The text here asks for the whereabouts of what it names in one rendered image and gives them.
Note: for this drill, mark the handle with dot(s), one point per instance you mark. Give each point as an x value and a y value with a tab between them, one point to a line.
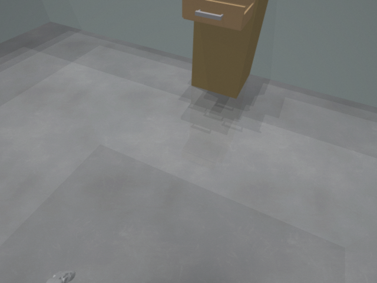
208	15

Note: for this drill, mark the drawer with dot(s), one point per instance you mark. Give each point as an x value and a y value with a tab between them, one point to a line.
236	13

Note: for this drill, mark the cabinet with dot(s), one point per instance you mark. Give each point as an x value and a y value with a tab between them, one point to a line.
223	57

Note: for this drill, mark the robot left hand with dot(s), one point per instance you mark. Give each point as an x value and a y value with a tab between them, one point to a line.
62	277

